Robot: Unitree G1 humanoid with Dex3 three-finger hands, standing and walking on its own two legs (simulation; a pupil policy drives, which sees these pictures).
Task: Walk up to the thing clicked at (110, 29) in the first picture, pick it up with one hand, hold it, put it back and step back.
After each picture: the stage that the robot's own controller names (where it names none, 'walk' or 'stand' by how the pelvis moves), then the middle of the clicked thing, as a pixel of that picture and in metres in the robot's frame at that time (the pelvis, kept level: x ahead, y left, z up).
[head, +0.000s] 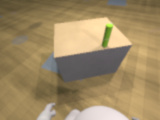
stand; (106, 36) +0.82 -0.11 -0.01
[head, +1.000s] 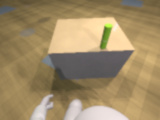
sink last; (105, 37) +0.74 -0.07 +0.02
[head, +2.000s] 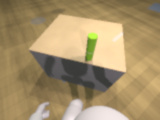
rise first; (90, 48) +0.53 +0.08 +0.03
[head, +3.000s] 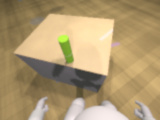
stand; (67, 51) +0.46 +0.24 +0.03
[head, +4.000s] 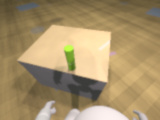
stand; (70, 59) +0.45 +0.21 -0.01
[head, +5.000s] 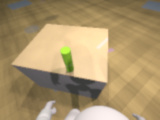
stand; (68, 61) +0.42 +0.21 -0.01
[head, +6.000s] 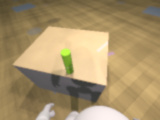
stand; (68, 63) +0.42 +0.22 -0.01
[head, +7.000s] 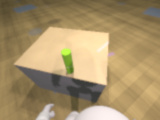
stand; (68, 62) +0.42 +0.22 -0.01
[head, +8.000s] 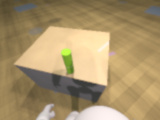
stand; (68, 62) +0.42 +0.21 -0.01
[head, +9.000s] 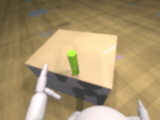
rise first; (74, 63) +0.42 +0.20 +0.00
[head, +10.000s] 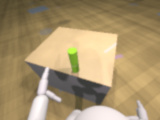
go down; (74, 61) +0.43 +0.20 +0.00
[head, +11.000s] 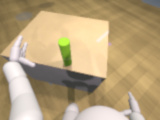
go down; (66, 54) +0.45 +0.18 +0.02
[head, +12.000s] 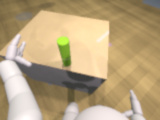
go down; (65, 53) +0.44 +0.19 +0.04
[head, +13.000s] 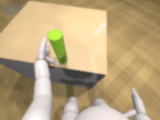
close in; (59, 49) +0.44 +0.20 +0.07
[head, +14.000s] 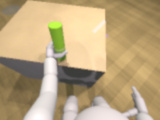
lift; (59, 44) +0.47 +0.20 +0.08
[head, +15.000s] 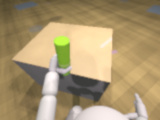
lift; (63, 59) +0.33 +0.18 +0.16
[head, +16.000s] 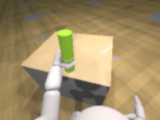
hold; (67, 54) +0.34 +0.17 +0.21
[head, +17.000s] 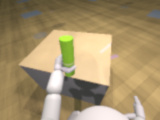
hold; (68, 58) +0.33 +0.16 +0.17
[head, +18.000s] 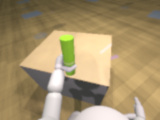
hold; (68, 57) +0.34 +0.16 +0.18
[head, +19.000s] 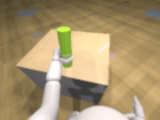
crouch; (65, 49) +0.39 +0.18 +0.19
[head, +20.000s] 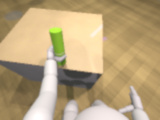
lower; (59, 48) +0.46 +0.20 +0.07
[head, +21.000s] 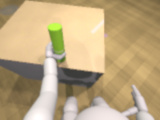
lower; (58, 45) +0.46 +0.19 +0.08
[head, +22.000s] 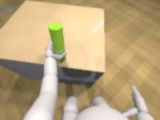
lower; (58, 45) +0.47 +0.19 +0.08
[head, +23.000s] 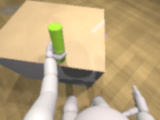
lower; (58, 45) +0.46 +0.20 +0.08
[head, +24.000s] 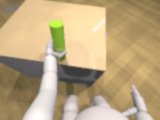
rest; (59, 43) +0.48 +0.19 +0.09
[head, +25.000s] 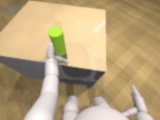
withdraw; (59, 47) +0.45 +0.19 +0.08
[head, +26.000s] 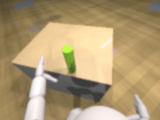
sink last; (70, 61) +0.41 +0.18 +0.04
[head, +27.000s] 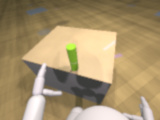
stand; (73, 58) +0.44 +0.20 +0.04
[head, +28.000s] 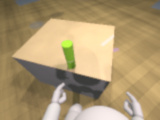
stand; (69, 56) +0.43 +0.20 +0.05
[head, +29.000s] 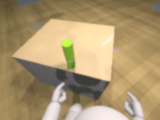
stand; (69, 56) +0.43 +0.20 +0.06
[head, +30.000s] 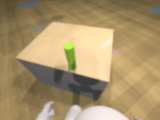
stand; (70, 57) +0.44 +0.20 +0.03
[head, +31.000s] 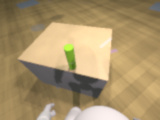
walk; (70, 58) +0.45 +0.20 +0.00
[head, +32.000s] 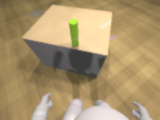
walk; (74, 34) +0.65 +0.21 +0.01
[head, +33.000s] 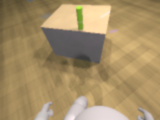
walk; (80, 19) +1.00 +0.25 +0.01
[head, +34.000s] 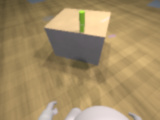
stand; (82, 22) +1.05 +0.19 +0.00
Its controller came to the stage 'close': yes
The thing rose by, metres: 0.21
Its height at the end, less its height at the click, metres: +0.00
